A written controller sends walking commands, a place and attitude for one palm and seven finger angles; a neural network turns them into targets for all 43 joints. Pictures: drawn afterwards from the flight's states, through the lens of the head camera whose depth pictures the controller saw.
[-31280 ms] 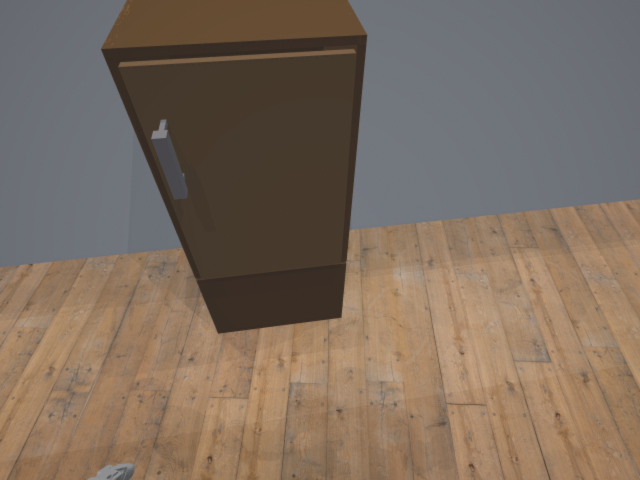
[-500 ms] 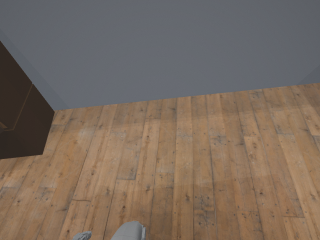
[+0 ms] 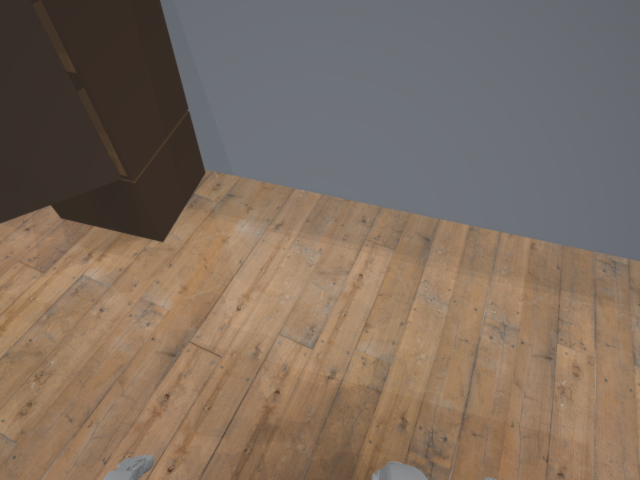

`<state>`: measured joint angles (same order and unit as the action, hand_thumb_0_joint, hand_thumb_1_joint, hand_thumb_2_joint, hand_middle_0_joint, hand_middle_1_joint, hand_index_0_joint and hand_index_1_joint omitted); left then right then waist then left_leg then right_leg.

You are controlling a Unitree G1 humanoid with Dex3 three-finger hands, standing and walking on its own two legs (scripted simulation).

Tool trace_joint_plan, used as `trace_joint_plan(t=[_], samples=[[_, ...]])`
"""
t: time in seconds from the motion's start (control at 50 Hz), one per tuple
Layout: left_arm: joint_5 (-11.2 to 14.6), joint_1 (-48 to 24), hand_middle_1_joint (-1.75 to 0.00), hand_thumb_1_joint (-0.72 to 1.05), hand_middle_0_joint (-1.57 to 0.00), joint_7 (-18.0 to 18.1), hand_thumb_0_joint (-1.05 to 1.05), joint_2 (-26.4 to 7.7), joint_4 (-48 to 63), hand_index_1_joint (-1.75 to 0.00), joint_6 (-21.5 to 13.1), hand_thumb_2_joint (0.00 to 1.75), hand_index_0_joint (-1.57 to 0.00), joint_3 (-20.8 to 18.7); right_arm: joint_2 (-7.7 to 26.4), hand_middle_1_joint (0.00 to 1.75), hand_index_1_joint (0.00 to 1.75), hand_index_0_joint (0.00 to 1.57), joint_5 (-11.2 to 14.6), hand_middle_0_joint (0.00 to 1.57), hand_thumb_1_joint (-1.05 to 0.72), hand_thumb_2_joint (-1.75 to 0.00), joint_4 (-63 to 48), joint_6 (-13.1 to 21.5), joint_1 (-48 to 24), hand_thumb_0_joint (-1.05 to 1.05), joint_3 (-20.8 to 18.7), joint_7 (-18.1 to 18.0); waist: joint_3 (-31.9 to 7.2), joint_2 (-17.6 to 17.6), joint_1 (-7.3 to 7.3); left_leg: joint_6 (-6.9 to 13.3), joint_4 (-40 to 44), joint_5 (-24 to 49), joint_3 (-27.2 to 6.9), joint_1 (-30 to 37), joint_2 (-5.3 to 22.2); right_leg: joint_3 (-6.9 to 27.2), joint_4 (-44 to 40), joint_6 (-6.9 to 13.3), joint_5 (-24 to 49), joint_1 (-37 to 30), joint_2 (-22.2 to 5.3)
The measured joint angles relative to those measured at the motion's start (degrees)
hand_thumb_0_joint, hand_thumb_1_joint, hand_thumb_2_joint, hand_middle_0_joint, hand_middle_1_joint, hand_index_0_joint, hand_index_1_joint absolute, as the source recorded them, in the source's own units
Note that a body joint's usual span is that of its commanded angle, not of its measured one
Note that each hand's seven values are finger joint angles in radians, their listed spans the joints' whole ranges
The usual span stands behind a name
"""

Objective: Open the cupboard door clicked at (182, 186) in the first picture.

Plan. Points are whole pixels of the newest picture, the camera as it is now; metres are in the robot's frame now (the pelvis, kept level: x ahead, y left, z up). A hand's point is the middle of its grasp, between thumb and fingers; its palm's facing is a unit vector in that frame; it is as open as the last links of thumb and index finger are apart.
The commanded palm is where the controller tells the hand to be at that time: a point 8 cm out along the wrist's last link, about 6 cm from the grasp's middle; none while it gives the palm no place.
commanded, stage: turn to face it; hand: left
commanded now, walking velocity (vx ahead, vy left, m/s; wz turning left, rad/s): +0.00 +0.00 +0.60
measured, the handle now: out of the picture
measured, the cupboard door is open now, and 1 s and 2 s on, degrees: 48 48 48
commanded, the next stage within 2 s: take the last steps up to it in 1.02 s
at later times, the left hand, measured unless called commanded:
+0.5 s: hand out of the picture +0.00 +0.18 -0.19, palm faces +0.35 -0.91 -0.21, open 7.3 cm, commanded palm none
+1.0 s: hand out of the picture +0.01 +0.18 -0.16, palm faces +0.50 -0.82 -0.28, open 7.4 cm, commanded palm none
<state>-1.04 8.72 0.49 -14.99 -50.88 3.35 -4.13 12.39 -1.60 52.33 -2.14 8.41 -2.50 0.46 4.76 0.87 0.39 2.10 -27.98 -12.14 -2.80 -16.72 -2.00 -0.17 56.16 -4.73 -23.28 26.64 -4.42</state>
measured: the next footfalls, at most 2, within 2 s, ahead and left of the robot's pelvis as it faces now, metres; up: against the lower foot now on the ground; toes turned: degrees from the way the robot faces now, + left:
right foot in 0.14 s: +0.05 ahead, -0.15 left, +0.00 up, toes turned +4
left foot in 0.50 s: +0.03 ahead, +0.10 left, +0.00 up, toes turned +24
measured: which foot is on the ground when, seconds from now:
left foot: down 0.00-0.14, up 0.16-0.48, down 0.50-0.96, up 0.98-1.00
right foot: up 0.00-0.12, down 0.14-0.50, up 0.52-0.94, down 0.96-1.00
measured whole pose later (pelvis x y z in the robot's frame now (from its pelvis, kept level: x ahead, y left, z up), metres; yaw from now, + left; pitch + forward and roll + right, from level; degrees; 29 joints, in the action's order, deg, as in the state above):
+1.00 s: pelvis +0.02 -0.05 -0.01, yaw +30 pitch +1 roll +1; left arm -1.1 9.4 1.0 -11.4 -51.7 1.0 -2.5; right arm 12.1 -1.1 55.3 -3.4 11.2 -3.1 0.3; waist 3.9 -1.9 -0.6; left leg -0.5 -39.2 -21.3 -4.7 -21.9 -3.1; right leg -2.7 33.1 0.1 -19.1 15.1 -1.3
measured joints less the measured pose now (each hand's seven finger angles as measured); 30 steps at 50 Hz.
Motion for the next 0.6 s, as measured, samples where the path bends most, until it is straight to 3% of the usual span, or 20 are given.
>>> trace_joint_plan(t=[0.08,0.14,0.2,0.24,0.28,0.34,0.44,0.5,0.52,0.56,0.6], samples=[[0.23,-1.23,-0.3,0.9,-0.2,0.1,0.01,0.65,1.04,-0.3,-0.43,0.9,-0.2,0.38,0.06,0.3,0.3,0.2,-0.16,0.21,-0.9,-0.9,0.45,-0.62,1.22,0.01,-0.5,0.21,-0.12,-1.34,-1.15,-1.08,-1.03,-0.01,-2.78,-1.32,-0.38,-0.02,-10.54,0.47,-0.19,-4.23,1.78],[0.35,-1.05,-0.3,0.9,-0.2,0.17,0.0,1.03,2.1,-0.3,-1.62,0.9,-0.2,0.84,0.32,0.3,0.3,0.2,0.28,0.21,-0.9,-0.9,0.64,-1.2,2.39,0.01,-1.12,0.26,-0.71,-1.65,-1.51,-2.36,-4.43,-1.34,-4.63,-3.65,-1.6,-0.66,-23.85,1.75,5.48,-10.3,2.62],[-0.09,-0.74,-0.3,0.9,-0.2,0.68,0.0,2.77,1.93,-0.3,-2.49,0.9,-0.2,1.58,1.68,0.3,0.3,0.2,0.43,0.21,-0.9,-0.9,1.52,-1.99,2.11,0.01,-2.08,0.43,0.32,-3.3,-1.72,-3.34,-19.97,-12.87,-3.28,-8.92,-1.84,-2.88,-23.21,4.57,5.74,-11.03,2.26],[-0.01,0.28,-0.3,0.9,-0.2,0.84,0.0,3.83,1.74,-0.3,-2.34,0.9,-0.2,2.07,2.38,0.3,0.3,0.2,0.25,0.2,-0.9,-0.9,1.98,-2.54,2.12,0.01,-2.6,0.8,0.45,-3.67,-2.06,-4.07,-31.23,-13.42,-1.02,-12.13,-1.21,-4.5,-24.4,4.74,5.14,-12.54,1.45],[0.08,1.23,-0.3,0.9,-0.2,1.0,0.0,4.42,1.36,-0.3,-2.17,0.9,-0.2,2.23,2.52,0.3,0.3,0.2,0.23,0.2,-0.9,-0.9,2.25,-2.84,2.04,0.01,-2.67,1.1,0.63,-3.07,-2.42,-4.98,-36.6,-12.25,1.08,-13.31,0.16,-5.88,-26.09,4.64,5.46,-14.07,0.6],[0.01,2.25,-0.3,0.9,-0.2,1.03,0.0,4.77,0.89,-0.3,-2.4,0.9,-0.21,2.34,2.12,0.3,0.3,0.2,0.47,0.2,-0.91,-0.9,2.35,-2.93,1.74,0.01,-2.31,1.31,1.15,-1.2,-2.51,-5.93,-33.31,-12.49,3.46,-11.82,2.0,-8.02,-27.57,4.48,5.73,-15.75,-0.98],[-0.36,3.66,-0.3,0.9,-0.21,0.67,0.0,4.27,0.34,-0.3,-2.77,0.9,-0.21,2.06,1.65,0.3,0.3,0.2,0.73,0.2,-0.91,-0.9,2.12,-2.61,-0.25,0.01,-1.56,1.49,2.32,1.16,-0.93,-5.54,-18.29,-12.97,6.25,-6.23,2.97,-11.45,-25.17,3.36,3.69,-16.23,-3.43],[-0.08,5.2,-0.3,0.9,-0.21,0.3,0.0,2.98,-0.26,-0.3,-2.41,0.9,-0.21,1.47,1.71,0.3,0.3,0.2,0.67,0.2,-0.91,-0.9,0.9,-1.59,-1.36,0.01,-1.17,1.62,2.01,1.96,-0.38,-4.21,-7.11,-5.48,7.48,-1.33,2.44,-13.2,-19.74,2.03,0.5,-14.72,-5.01],[0.18,5.33,-0.3,0.9,-0.21,0.17,0.0,2.25,-0.67,-0.3,-1.97,0.9,-0.21,1.16,1.5,0.3,0.3,0.2,0.49,0.2,-0.91,-0.9,0.51,-0.91,-1.79,0.01,-1.27,1.53,1.86,2.65,-0.48,-2.71,-7.11,-3.79,7.39,-1.8,1.73,-12.38,-15.34,1.44,-1.07,-12.87,-5.72],[0.28,4.63,-0.3,0.9,-0.21,0.46,0.0,0.86,-1.62,-0.3,-0.31,0.9,-0.21,0.69,0.93,0.3,0.3,0.2,0.41,0.2,-0.91,-0.9,-0.25,0.01,-2.42,0.01,-0.98,1.21,2.11,3.52,0.0,-0.02,-9.57,-5.0,6.91,-3.0,0.92,-7.67,-4.16,0.96,-7.38,-8.11,-4.53],[0.17,3.77,-0.3,0.9,-0.2,0.71,0.01,0.15,-2.4,-0.3,0.73,0.9,-0.21,0.24,0.58,0.3,0.3,0.2,0.22,0.2,-0.9,-0.9,-0.76,0.46,-2.27,0.01,-0.6,0.59,1.67,3.07,0.14,0.94,-8.74,-5.23,5.91,-2.8,0.88,-4.89,3.8,0.88,-7.96,-4.06,-2.71]])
